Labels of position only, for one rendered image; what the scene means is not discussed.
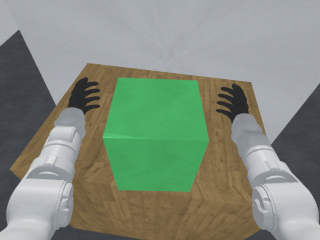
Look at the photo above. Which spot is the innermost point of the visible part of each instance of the robot right forearm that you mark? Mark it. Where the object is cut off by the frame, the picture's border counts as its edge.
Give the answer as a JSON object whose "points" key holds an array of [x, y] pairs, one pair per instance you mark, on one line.
{"points": [[258, 156]]}

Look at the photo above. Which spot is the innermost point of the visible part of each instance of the robot right hand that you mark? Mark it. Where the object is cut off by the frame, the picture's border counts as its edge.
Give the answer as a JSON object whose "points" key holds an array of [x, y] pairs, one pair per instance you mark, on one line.
{"points": [[238, 100]]}

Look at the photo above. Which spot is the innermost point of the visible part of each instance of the pedestal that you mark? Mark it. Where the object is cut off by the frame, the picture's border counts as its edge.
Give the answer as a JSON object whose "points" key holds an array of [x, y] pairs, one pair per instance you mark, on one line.
{"points": [[219, 205]]}

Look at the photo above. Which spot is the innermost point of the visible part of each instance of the left robot upper arm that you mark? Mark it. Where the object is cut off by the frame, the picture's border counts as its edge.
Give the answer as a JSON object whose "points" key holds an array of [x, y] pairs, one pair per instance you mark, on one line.
{"points": [[39, 208]]}

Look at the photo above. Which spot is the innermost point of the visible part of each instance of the robot left hand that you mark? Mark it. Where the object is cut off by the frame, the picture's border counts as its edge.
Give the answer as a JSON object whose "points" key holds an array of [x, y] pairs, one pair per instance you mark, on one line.
{"points": [[78, 94]]}

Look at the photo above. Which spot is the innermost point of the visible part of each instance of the robot left forearm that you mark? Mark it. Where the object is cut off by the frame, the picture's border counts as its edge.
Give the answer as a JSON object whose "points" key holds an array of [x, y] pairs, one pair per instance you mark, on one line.
{"points": [[60, 151]]}

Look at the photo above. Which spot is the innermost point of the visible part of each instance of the carton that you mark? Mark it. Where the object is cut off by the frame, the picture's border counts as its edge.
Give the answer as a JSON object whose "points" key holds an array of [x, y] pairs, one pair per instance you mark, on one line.
{"points": [[156, 134]]}

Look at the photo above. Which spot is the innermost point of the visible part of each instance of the right robot upper arm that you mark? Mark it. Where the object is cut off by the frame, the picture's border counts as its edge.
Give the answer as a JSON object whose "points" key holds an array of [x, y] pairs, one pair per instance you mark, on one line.
{"points": [[286, 210]]}

